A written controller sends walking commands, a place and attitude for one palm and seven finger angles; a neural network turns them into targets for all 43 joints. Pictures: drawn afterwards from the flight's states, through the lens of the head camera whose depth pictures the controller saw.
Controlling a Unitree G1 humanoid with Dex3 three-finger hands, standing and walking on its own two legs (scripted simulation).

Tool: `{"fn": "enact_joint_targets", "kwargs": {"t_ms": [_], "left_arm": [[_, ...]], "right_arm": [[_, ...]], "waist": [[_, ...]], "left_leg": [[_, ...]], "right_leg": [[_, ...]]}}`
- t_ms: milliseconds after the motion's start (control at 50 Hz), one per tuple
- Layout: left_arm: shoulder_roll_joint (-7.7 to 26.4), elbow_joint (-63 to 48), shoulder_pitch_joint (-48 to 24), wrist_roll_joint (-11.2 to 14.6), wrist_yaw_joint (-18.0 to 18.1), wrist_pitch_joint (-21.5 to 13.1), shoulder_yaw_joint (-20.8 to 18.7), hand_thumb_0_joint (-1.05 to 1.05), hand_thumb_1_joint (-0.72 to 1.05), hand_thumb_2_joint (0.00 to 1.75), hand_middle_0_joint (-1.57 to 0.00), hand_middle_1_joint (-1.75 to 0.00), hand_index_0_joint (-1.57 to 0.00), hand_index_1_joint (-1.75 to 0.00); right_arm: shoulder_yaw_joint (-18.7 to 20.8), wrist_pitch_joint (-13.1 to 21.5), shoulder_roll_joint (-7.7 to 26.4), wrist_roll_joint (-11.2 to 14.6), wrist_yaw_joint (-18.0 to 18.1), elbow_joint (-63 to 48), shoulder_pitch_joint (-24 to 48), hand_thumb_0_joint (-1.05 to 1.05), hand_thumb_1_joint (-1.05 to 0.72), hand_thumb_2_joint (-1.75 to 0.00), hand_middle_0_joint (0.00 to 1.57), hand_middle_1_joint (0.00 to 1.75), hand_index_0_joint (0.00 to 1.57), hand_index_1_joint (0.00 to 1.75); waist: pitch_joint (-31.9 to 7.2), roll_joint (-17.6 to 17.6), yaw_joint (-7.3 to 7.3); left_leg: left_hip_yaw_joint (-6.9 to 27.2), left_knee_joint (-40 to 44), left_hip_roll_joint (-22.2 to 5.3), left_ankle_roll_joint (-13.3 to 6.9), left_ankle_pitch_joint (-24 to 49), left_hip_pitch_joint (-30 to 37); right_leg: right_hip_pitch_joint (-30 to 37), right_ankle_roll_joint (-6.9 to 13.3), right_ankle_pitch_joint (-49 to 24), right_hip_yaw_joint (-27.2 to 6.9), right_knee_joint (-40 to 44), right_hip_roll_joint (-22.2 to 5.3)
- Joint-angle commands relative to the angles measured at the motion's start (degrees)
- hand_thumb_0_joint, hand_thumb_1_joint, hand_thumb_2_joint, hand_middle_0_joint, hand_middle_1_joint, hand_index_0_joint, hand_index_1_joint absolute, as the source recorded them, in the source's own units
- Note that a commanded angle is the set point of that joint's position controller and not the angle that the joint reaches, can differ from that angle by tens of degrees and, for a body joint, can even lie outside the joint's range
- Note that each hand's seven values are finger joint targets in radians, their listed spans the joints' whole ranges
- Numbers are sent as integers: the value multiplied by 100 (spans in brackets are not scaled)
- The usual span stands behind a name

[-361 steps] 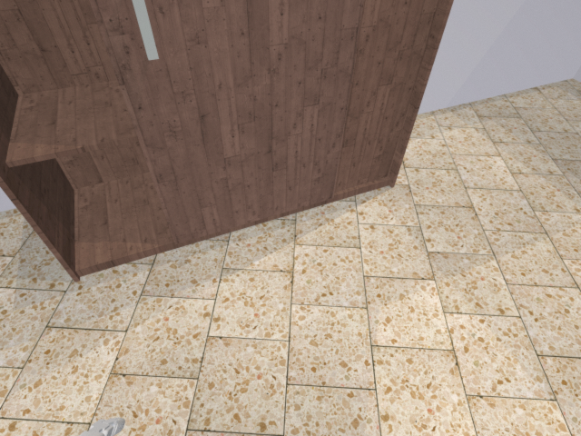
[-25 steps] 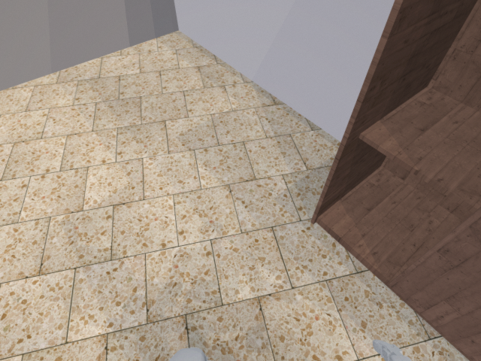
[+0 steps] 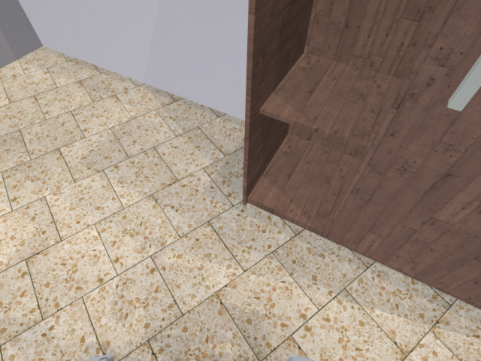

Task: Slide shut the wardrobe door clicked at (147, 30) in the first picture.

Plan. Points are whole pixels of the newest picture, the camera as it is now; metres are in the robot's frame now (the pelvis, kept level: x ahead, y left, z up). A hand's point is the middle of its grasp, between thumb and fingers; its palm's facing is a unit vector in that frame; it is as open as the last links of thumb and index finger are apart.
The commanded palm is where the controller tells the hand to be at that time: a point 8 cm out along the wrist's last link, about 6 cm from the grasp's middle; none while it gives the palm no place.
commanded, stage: turn to face it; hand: right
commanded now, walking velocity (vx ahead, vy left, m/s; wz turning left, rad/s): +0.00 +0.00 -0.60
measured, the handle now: out of the picture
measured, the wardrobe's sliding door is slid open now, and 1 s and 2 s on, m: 0.39 0.39 0.39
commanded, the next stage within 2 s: take the last steps up to it in 0.74 s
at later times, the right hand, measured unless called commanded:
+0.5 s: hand out of the picture +0.09 -0.26 -0.14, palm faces +0.27 +0.93 -0.24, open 7.4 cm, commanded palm none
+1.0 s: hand out of the picture -0.07 -0.17 -0.14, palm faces +0.51 +0.82 -0.25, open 7.4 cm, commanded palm none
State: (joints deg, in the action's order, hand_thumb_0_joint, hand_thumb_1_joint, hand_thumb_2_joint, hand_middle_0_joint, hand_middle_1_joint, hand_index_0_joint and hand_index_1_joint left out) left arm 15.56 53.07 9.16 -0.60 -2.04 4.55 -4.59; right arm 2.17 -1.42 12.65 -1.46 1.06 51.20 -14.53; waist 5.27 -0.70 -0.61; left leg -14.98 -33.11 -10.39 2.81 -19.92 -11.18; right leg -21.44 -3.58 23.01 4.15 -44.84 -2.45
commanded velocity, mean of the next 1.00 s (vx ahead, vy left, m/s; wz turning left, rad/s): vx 0.05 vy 0.00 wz -0.36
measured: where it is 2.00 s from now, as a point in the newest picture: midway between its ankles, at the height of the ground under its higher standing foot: (277, 344)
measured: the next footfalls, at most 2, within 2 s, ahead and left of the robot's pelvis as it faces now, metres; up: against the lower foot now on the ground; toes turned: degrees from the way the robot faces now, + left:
right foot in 0.04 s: +0.04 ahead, -0.12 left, +0.00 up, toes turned -7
left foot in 0.64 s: +0.09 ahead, +0.09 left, +0.00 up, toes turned -19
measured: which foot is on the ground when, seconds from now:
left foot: down 0.00-0.04, up 0.06-0.62, down 0.64-1.00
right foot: up 0.00-0.02, down 0.04-0.64, up 0.66-1.00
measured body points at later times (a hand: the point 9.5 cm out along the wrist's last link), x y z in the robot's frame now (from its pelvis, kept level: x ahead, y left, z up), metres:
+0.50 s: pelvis +0.01 -0.03 +0.01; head +0.03 -0.04 +0.46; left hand +0.12 +0.20 -0.13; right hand +0.07 -0.31 -0.12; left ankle +0.05 +0.13 -0.68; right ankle +0.01 -0.11 -0.73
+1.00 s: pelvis +0.00 +0.01 +0.01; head +0.01 +0.03 +0.46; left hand +0.16 +0.22 -0.14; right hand -0.10 -0.21 -0.13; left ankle +0.05 +0.11 -0.73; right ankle -0.09 -0.12 -0.68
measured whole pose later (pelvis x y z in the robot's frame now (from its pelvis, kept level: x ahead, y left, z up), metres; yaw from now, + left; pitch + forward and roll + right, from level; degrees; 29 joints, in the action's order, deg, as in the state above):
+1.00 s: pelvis +0.00 +0.01 +0.01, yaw -28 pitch -1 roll -1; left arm 14.6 57.6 13.8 -1.3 -1.2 4.2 -4.4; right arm 1.8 0.4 9.7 -1.6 0.9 55.2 -17.9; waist 1.4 1.4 -1.3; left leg -7.8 -25.3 -4.6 -0.5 -13.8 -10.0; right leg -20.3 -2.2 23.8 -0.8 -50.3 -2.1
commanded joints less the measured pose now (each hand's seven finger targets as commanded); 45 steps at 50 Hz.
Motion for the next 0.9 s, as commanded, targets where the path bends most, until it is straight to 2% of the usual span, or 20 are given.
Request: {"fn": "enact_joint_targets", "kwargs": {"t_ms": [0,20,40,60,80,120,180,400,500,560,580,600,620,640,660,680,700,740,820,880], "left_arm": [[715,-437,545,-43,16,-315,-144,0,90,90,-20,-30,-20,-30],[1446,-422,976,-76,62,-384,-323,0,90,90,-20,-30,-20,-30],[1679,-270,1299,-5,117,-356,-353,0,90,90,-20,-30,-20,-30],[1580,-252,1249,-5,146,-345,-311,0,90,90,-20,-30,-20,-30],[1368,-324,964,-36,211,-374,-274,0,90,90,-20,-30,-20,-30],[989,-497,261,-61,256,-376,-123,0,90,90,-20,-30,-20,-30],[875,-578,121,-42,252,-419,-69,0,90,90,-20,-30,-20,-30],[836,-375,747,-87,272,-367,-138,0,90,90,-20,-30,-20,-30],[792,-364,653,-111,280,-322,-140,0,90,90,-20,-30,-20,-30],[716,-374,526,-74,259,-309,-129,0,90,90,-20,-30,-20,-30],[632,-371,495,-43,249,-306,-110,0,90,90,-20,-30,-20,-30],[399,-350,579,8,221,-324,-80,0,90,90,-20,-30,-20,-30],[50,-450,679,49,225,-336,-34,0,90,90,-20,-30,-20,-30],[359,-475,618,-36,260,-286,-136,0,90,90,-20,-30,-20,-30],[400,-439,622,-60,239,-213,-178,0,90,90,-20,-30,-20,-30],[338,-285,644,-81,205,-127,-172,0,90,90,-20,-30,-20,-30],[330,-167,705,-90,169,-101,-166,0,90,90,-20,-30,-20,-30],[239,-101,749,-88,131,-100,-135,0,90,90,-20,-30,-20,-30],[199,-69,474,-72,145,-108,-83,0,90,90,-20,-30,-20,-30],[144,-103,211,-89,105,-153,-28,0,90,90,-20,-30,-20,-30]], "right_arm": [[381,53,1186,64,22,-381,-38,0,-90,-90,20,30,20,30],[301,45,759,119,-34,-629,64,0,-90,-90,20,30,20,30],[226,-8,689,71,6,-785,425,0,-90,-90,20,30,20,30],[225,-55,739,53,29,-786,535,0,-90,-90,20,30,20,30],[258,-58,668,55,40,-701,652,0,-90,-90,20,30,20,30],[298,-42,779,60,-20,-509,569,0,-90,-90,20,30,20,30],[310,-40,774,57,-56,-358,268,0,-90,-90,20,30,20,30],[234,-7,654,100,36,-661,1053,0,-90,-90,20,30,20,30],[195,19,525,137,64,-662,901,0,-90,-90,20,30,20,30],[207,65,573,147,98,-557,502,0,-90,-90,20,30,20,30],[225,102,615,149,114,-499,314,0,-90,-90,20,30,20,30],[266,170,850,112,139,-456,154,0,-90,-90,20,30,20,30],[359,203,1306,31,168,-473,113,0,-90,-90,20,30,20,30],[339,160,1388,45,137,-530,46,0,-90,-90,20,30,20,30],[330,138,1180,59,157,-601,332,0,-90,-90,20,30,20,30],[316,137,1013,69,158,-624,616,0,-90,-90,20,30,20,30],[258,141,863,71,136,-616,783,0,-90,-90,20,30,20,30],[205,191,696,70,100,-561,647,0,-90,-90,20,30,20,30],[227,228,723,31,113,-309,109,0,-90,-90,20,30,20,30],[269,277,833,-14,76,-57,-340,0,-90,-90,20,30,20,30]], "waist": [[-1194,-225,351],[-1353,1756,594],[-1472,1647,690],[-1321,1151,635],[-1082,1358,585],[-637,1209,294],[-783,772,139],[-790,786,386],[-802,884,266],[-815,741,54],[-871,621,-49],[-983,-18,-93],[-975,-1606,-69],[-887,-1205,-115],[-656,-698,41],[-434,-869,153],[-215,-748,246],[-115,-745,245],[-256,-895,39],[-287,-957,-151]], "left_leg": [[315,-1023,-815,-254,2310,-297],[215,-2481,111,263,-1069,-2084],[967,-3210,274,245,-2064,-2402],[1224,-3479,150,156,-1801,-2390],[1335,-3622,168,166,-1446,-2526],[1503,-3674,203,182,-585,-2320],[1475,-3450,330,228,-124,-2037],[1662,-2091,664,265,-500,-1957],[1607,-1105,943,112,-508,-1044],[1560,-46,1032,49,240,-72],[1598,749,931,25,786,569],[2174,1406,317,-98,1086,1326],[3647,1672,-1149,-671,1574,1676],[3816,1733,-1725,-1230,1919,717],[3395,1807,-1509,-1350,1623,147],[3106,1915,-1125,-1229,1102,-195],[2696,1886,-784,-1112,979,-325],[2120,1804,-468,-955,1314,-299],[2025,1746,-552,-1046,1650,140],[2157,1995,-648,-1062,614,493]], "right_leg": [[1731,304,-1786,-177,1952,-83],[2670,1074,-4151,-2483,2189,-1738],[2563,1619,-5282,-2801,2203,-2253],[2277,1667,-4608,-2533,2231,-2178],[1995,1578,-4150,-2498,2313,-1816],[1381,1321,-3613,-1932,2422,-1243],[1345,1217,-3402,-1687,2509,-944],[1760,1537,-3620,-2751,2393,-936],[1248,1479,-3726,-2951,2267,-783],[621,1281,-3341,-2916,2058,-585],[222,1090,-2805,-2808,1874,-426],[-370,764,-1814,-2436,1330,-114],[-1246,311,342,-1245,122,712],[-1007,241,1113,-1078,-1011,741],[-856,247,861,-1184,-1681,597],[-821,244,596,-1136,-2052,471],[-837,211,214,-1002,-2310,395],[-871,143,-223,-842,-2447,337],[-815,35,-193,-715,-1883,220],[-796,65,-54,-524,-1146,125]]}}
